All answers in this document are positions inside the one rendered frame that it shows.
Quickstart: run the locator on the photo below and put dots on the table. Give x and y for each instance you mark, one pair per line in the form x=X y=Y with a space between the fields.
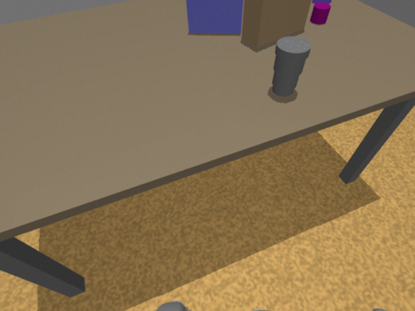
x=100 y=104

